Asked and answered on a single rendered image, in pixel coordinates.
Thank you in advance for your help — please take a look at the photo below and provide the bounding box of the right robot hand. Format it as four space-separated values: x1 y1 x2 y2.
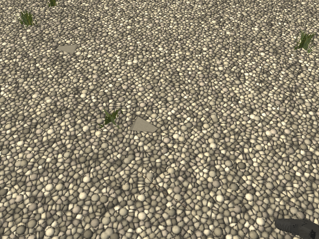
274 218 319 239

